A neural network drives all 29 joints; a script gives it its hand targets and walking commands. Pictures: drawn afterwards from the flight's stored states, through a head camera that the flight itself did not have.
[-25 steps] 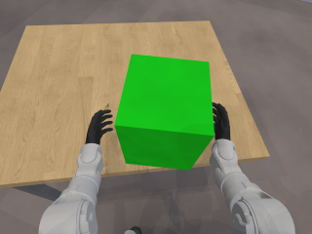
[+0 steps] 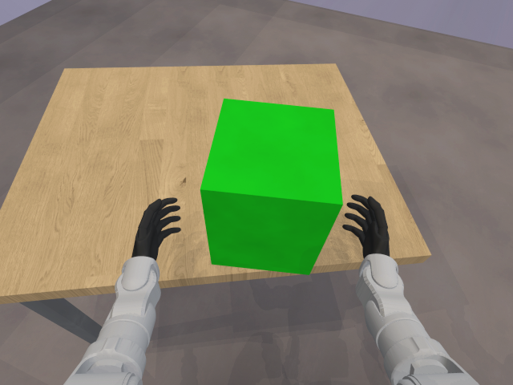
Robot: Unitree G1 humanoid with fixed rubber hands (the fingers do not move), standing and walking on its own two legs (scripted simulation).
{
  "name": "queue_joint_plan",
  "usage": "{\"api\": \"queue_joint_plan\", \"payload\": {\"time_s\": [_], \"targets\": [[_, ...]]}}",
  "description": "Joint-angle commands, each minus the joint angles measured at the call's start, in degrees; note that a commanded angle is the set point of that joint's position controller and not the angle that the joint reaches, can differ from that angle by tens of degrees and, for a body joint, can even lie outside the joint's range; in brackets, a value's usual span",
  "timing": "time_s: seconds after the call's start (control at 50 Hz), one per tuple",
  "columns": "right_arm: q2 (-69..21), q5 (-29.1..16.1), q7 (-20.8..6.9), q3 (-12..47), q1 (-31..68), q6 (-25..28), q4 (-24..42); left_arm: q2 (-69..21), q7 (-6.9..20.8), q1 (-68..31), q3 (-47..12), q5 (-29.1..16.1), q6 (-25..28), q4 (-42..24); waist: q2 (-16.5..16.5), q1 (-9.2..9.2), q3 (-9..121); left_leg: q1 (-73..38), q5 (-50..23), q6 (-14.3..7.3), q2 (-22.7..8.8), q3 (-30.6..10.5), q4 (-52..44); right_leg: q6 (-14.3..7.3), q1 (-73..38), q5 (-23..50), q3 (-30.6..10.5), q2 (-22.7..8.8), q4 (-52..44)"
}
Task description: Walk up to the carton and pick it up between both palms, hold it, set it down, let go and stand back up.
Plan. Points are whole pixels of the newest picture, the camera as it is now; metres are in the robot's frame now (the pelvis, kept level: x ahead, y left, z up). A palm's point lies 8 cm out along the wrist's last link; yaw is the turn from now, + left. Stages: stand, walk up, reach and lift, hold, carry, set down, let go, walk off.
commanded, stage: set down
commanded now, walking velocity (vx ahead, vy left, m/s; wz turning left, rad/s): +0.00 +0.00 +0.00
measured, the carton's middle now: (268, 191) +0.46 +0.01 -0.01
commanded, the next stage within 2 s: none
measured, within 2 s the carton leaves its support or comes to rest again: neither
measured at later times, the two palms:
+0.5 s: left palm (132, 297) +0.26 +0.22 -0.02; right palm (386, 294) +0.27 -0.17 +0.00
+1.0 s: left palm (125, 327) +0.21 +0.22 -0.02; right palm (397, 328) +0.22 -0.18 +0.00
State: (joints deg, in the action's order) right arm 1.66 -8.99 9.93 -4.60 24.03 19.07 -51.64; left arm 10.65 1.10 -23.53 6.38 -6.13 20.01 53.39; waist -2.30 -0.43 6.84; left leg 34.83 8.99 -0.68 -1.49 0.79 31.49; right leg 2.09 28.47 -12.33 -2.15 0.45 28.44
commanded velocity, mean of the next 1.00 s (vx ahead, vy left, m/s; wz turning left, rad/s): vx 0.00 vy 0.00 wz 0.00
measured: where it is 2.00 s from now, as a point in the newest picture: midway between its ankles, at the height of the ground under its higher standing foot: outside the picture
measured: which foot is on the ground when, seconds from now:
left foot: down 0.00-1.00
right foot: down 0.00-1.00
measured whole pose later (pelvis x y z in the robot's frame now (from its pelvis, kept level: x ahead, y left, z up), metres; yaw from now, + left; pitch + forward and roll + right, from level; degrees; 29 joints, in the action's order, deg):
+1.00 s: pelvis +0.01 -0.01 +0.00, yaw +1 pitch -4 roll -2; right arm 0.4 -8.6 9.4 3.1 -9.1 15.9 -26.0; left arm 11.7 2.4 9.9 3.6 -7.4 9.8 23.5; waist -2.3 -0.4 -3.0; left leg 15.2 12.6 -0.7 -1.5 0.8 31.6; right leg 2.1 8.6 -15.6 -2.2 0.4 27.9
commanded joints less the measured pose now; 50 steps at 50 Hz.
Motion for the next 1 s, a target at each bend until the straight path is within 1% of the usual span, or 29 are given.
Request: {"api": "queue_joint_plan", "payload": {"time_s": [0.0, 0.02, 0.04, 0.06, 0.08, 0.1, 0.12, 0.14, 0.18, 0.2, 0.22, 0.24, 0.26, 0.3, 0.34, 0.36, 0.38, 0.4, 0.44, 0.52, 0.58, 0.6, 0.62, 0.68, 0.74, 0.76, 0.84, 0.9, 0.98], "targets": [[6.83, 0.46, -0.9, 3.78, 24.53, 0.42, 9.72, 15.89, 0.16, -30.98, -3.61, -6.19, 1.81, -6.45, 4.91, 0.97, 23.74, -19.85, 10.18, 2.07, 1.87, 0.55, -3.18, -0.67, -5.59, -11.46, 2.83, 1.07, -3.58], [3.84, -2.4, -1.11, 9.06, -11.92, 3.83, 13.47, 9.38, 0.64, 7.71, -1.7, -2.32, 1.5, -18.58, 3.09, 1.64, 19.31, -30.66, -1.75, 1.66, 1.45, -1.92, -4.56, -0.98, -15.42, 5.59, 2.97, 1.78, -4.7], [5.21, -1.48, -0.74, 8.75, 5.62, 2.74, 12.72, 13.18, 1.31, -11.25, -0.85, -2.6, 1.06, -14.93, 4.19, 3.92, 20.87, -27.42, -0.87, 2.65, 1.53, -0.31, -3.22, -0.33, -11.49, -0.39, 2.38, 1.31, -4.14], [5.13, 0.26, -0.68, 6.09, 21.7, 0.43, 8.33, 15.78, 0.51, -29.46, -3.11, -5.48, 1.36, -6.73, 5.4, 1.53, 20.29, -18.63, 8.12, 1.9, 1.72, 0.62, -3.21, -0.71, -6.86, -10.44, 2.31, 0.67, -3.18], [3.33, -1.76, -0.92, 7.84, -11.37, 4.32, 13.89, 10.95, 0.66, 8.05, -0.91, -1.68, 1.63, -19.94, 4.25, 1.84, 19.29, -29.61, -0.67, 2.19, 1.28, -1.93, -4.95, -0.94, -16.68, 5.06, 2.75, 1.55, -4.84], [3.15, -1.84, -0.39, 9.46, -4.18, 4.04, 14.58, 12.29, 1.52, -2.12, -0.46, -1.58, 0.94, -22.51, 5.54, 3.75, 20.26, -30.01, -3.48, 2.81, 1.57, -1.47, -4.25, -0.47, -14.59, 2.69, 2.93, 1.14, -5.25], [3.66, 0.12, 0.03, 7.51, 11.18, 3.31, 15.61, 14.41, 0.82, -17.7, -1.94, -3.82, 1.65, -15.98, 5.3, 2.53, 22.34, -25.15, -0.36, 2.7, 1.94, 0.17, -3.17, -0.41, -9.34, -3.82, 2.71, 1.18, -4.51], [2.81, -2.07, -0.41, 9.37, -9.35, 4.93, 18.72, 12.25, 0.99, 4.34, -1.47, -2.68, 1.82, -22.21, 3.68, 3.12, 18.03, -30.52, -4.33, 2.48, 1.66, -1.35, -3.97, -1.03, -13.65, 3.59, 2.74, 1.48, -5.24], [2.22, 0.11, 0.06, 8.55, 3.06, 5.04, 21.17, 15.22, 1.16, -9.34, -0.16, -3.38, 1.83, -21.72, 5.41, 4.52, 21.97, -26.16, -6.91, 2.63, 2.09, 0.36, -2.61, -0.81, -12.71, 1.91, 2.22, 1.43, -4.17], [2.73, 0.46, -0.05, 7.29, -0.64, 5.56, 22.81, 16.12, 1.22, -5.3, -1.2, -4.69, 2.05, -23.54, 5.86, 3.5, 21.54, -27.84, -7.06, 3.02, 2.1, -0.09, -2.68, -1.13, -12.53, 2.63, 3.03, 1.56, -4.25], [1.17, -0.82, -0.27, 9.95, -15.12, 7.01, 23.1, 12.88, 1.49, 10.96, -0.98, -2.63, 1.84, -30.89, 7.11, 3.81, 19.04, -32.99, -14.16, 3.51, 1.67, -1.12, -3.32, -1.68, -16.73, 10.1, 3.19, 1.88, -5.37], [2.31, -1.8, 0.11, 10.88, -14.69, 8.24, 25.68, 12.46, 1.98, 8.87, -1.52, -2.53, 1.61, -32.56, 6.96, 4.34, 22.28, -33.94, -19.5, 4.24, 2.06, -0.2, -1.45, -1.35, -15.82, 12.3, 2.91, 1.96, -4.83], [2.44, -0.05, 0.16, 10.3, -0.19, 6.68, 25.09, 16.21, 1.85, -5.25, -0.8, -4.56, 2.09, -26.05, 6.44, 4.23, 22.48, -27.85, -14.09, 3.38, 2.82, 1.49, -0.32, -0.79, -11.34, 5.18, 2.37, 1.56, -4.06], [1.05, -1.14, -0.51, 10.99, -16.81, 8.26, 27.53, 13.51, 2.04, 14.01, -0.57, -2.89, 1.5, -31.09, 6.36, 4.69, 19.13, -31.87, -15.49, 3.57, 1.88, 0.29, -2.47, -1.65, -14.96, 8.7, 2.76, 1.66, -5.15], [1.81, -1.18, 0.01, 13.72, -18.29, 8.94, 29.56, 14.31, 2.76, 15.96, -0.8, -3.17, 0.76, -34.49, 6.42, 6.23, 18.53, -33.73, -20.96, 4.03, 2.11, 0.66, -1.43, -1.65, -15.49, 11.37, 2.78, 1.79, -5.09], [2.7, -1.2, -0.06, 12.19, -15.62, 9.27, 30.97, 14.03, 3.02, 12.44, -2.12, -4.35, 0.95, -33.65, 5.29, 4.41, 19.11, -33.7, -22.07, 4.25, 2.31, 0.89, -1.45, -1.49, -14.8, 12.5, 2.68, 2.01, -5.53], [0.9, -2.37, -0.07, 15.41, -26.43, 10.1, 31.93, 13.34, 3.57, 25.58, -1.03, -3.59, 1.01, -38.4, 4.64, 5.87, 16.87, -37.33, -26.36, 3.82, 2.37, 0.16, -1.52, -1.16, -17.68, 17.1, 2.78, 1.96, -6.05], [1.54, -2.25, 0.03, 14.4, -19.38, 10.19, 32.21, 14.27, 3.73, 17.93, -1.43, -3.72, 0.78, -36.9, 5.86, 6.21, 18.62, -34.43, -25.04, 4.27, 2.79, 1.17, -0.81, -1.12, -15.12, 13.45, 2.73, 1.88, -5.62], [0.92, -2.11, -0.55, 14.24, -29.35, 10.2, 30.99, 13.46, 3.56, 28.0, -1.57, -1.77, -0.04, -39.68, 6.94, 6.09, 13.96, -36.33, -23.34, 4.1, 2.3, 0.02, -2.71, -2.31, -16.27, 13.55, 2.96, 1.76, -6.33], [2.2, -1.18, -0.51, 12.13, -23.55, 8.65, 33.99, 15.12, 3.44, 21.23, -2.96, -4.7, 0.13, -40.78, 6.12, 6.31, 11.5, -34.11, -16.23, 3.14, 2.88, 1.36, -4.73, -2.69, -13.3, 4.9, 3.28, 1.39, -7.75], [1.24, -0.41, -0.37, 13.41, -33.99, 8.94, 34.78, 14.46, 3.23, 32.73, -2.65, -2.95, -1.0, -44.5, 6.34, 7.14, 6.61, -36.87, -15.85, 3.55, 2.75, 1.03, -5.84, -3.09, -14.98, 5.38, 2.9, 1.26, -9.05], [2.54, 0.0, -0.4, 12.32, -23.57, 7.96, 36.18, 16.18, 3.14, 21.25, -3.84, -5.47, -0.55, -42.12, 4.19, 6.34, 7.95, -33.33, -11.73, 2.98, 2.45, 1.71, -5.98, -3.21, -13.04, 0.86, 2.16, 1.11, -8.72], [0.92, 0.13, -1.03, 12.83, -30.89, 6.99, 31.52, 14.73, 2.85, 30.57, -3.75, -3.76, -1.28, -40.77, 6.49, 6.51, 3.33, -34.95, -8.96, 3.09, 2.03, 0.72, -7.23, -3.63, -12.59, -0.64, 2.37, 0.86, -9.23], [0.77, 0.62, -1.31, 12.19, -29.09, 4.78, 35.64, 16.97, 2.08, 25.86, -4.67, -5.87, -1.69, -44.07, 5.74, 6.78, 1.3, -33.72, -0.53, 2.53, 1.66, 1.41, -9.47, -4.12, -12.82, -5.75, 1.22, 0.05, -10.19], [0.25, 1.08, -1.22, 11.99, -31.75, 3.86, 39.26, 16.72, 1.53, 25.98, -4.14, -6.61, -2.46, -43.75, 3.65, 7.59, 1.76, -33.83, 0.67, 1.75, 1.72, 1.54, -10.14, -3.76, -13.32, -7.11, 1.34, -0.17, -10.21], [1.41, 2.72, -1.71, 11.81, -30.01, 2.22, 34.78, 15.13, 1.84, 26.03, -4.94, -5.52, -4.06, -37.51, 4.31, 6.55, -2.27, -33.84, 1.38, 1.65, 1.85, 1.86, -10.25, -4.16, -10.61, -9.3, 1.25, -0.14, -10.77], [1.62, 1.67, -1.25, 10.69, -30.7, 1.82, 39.61, 15.66, 1.68, 24.83, -3.22, -5.91, -5.11, -42.01, 4.42, 7.22, -1.26, -33.3, 3.22, 1.13, 1.79, 2.35, -11.17, -3.62, -14.49, -8.58, 0.58, -0.95, -10.61], [3.6, 3.52, -2.27, 9.26, -30.77, -0.94, 33.93, 12.51, 1.2, 25.07, -4.79, -3.0, -8.28, -35.91, 6.93, 6.58, -5.58, -33.08, 9.31, 1.61, 0.73, 0.98, -13.0, -4.75, -12.53, -14.2, 1.63, -0.01, -10.4], [2.65, 4.35, -2.43, 9.49, -31.16, -1.91, 38.23, 13.13, 0.82, 23.47, -3.46, -3.25, -9.8, -38.02, 4.41, 6.79, -4.38, -32.9, 8.64, 0.94, 1.37, 2.12, -12.59, -4.04, -13.64, -13.88, 1.0, -0.71, -10.95]]}}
